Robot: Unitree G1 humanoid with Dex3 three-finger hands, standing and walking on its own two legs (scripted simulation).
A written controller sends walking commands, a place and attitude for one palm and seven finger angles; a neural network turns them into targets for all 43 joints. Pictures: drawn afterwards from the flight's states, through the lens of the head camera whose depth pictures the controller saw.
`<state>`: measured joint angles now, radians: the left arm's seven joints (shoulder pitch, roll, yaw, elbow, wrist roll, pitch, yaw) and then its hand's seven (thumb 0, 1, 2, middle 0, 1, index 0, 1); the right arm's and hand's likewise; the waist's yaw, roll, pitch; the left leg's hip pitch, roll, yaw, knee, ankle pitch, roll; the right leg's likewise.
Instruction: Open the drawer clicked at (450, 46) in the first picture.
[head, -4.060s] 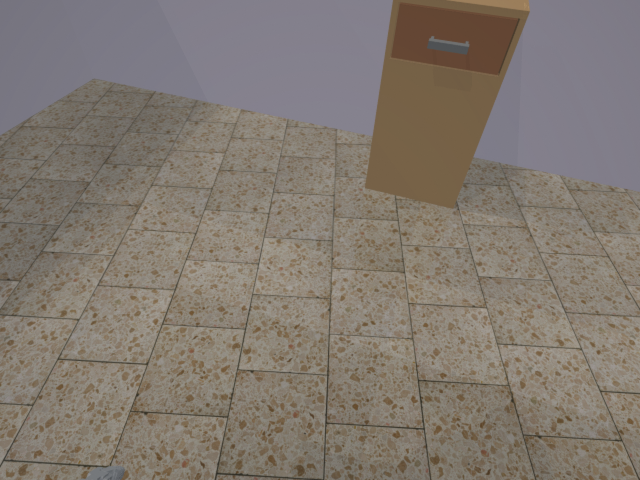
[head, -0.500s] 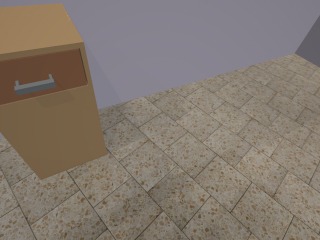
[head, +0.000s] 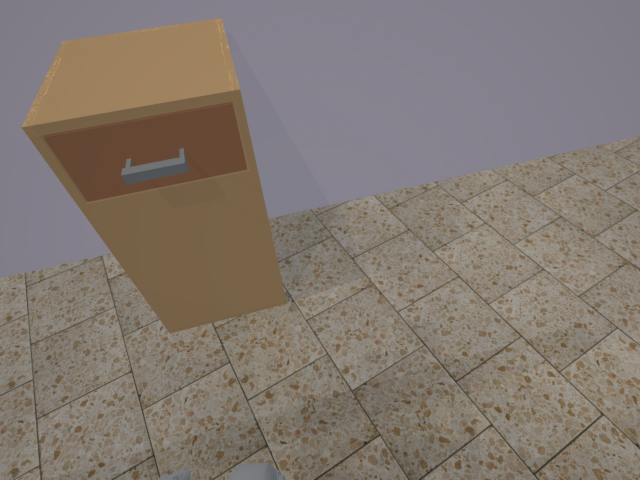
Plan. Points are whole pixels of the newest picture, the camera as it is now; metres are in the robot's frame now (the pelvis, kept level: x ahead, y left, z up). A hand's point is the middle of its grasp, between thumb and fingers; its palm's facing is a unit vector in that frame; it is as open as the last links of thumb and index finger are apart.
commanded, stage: turn to face it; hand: left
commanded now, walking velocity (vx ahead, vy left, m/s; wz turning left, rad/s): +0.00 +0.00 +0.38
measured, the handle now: (155, 164) +0.75 +0.39 -0.04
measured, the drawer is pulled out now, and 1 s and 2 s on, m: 0.00 0.00 0.00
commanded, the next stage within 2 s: take the last steps up to it in 0.26 s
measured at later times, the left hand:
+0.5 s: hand out of the picture -0.04 +0.25 -0.17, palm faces +0.23 -0.94 -0.25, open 7.4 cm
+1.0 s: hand out of the picture -0.03 +0.13 -0.17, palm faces +0.29 -0.95 -0.13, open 7.4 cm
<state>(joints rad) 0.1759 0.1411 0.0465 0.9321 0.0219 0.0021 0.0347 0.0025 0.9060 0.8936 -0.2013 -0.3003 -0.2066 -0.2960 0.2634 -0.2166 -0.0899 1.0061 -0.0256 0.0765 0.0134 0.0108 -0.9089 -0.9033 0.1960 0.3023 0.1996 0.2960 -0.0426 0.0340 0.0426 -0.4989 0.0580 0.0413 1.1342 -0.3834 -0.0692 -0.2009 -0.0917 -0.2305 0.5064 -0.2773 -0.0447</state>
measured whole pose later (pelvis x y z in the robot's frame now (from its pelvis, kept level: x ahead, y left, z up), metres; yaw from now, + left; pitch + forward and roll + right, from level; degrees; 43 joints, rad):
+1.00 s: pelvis +0.08 +0.02 +0.00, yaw +12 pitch -1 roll +0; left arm 0.45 0.08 0.02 1.16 0.03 -0.06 0.01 0.00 0.90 0.89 -0.20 -0.30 -0.21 -0.30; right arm 0.25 -0.17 -0.06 1.09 -0.03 0.01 0.02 0.01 -0.91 -0.90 0.19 0.30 0.20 0.30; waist 0.02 0.01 0.04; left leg -0.51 0.11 0.09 0.82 -0.24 -0.01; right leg 0.00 0.00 -0.15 0.32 -0.32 -0.04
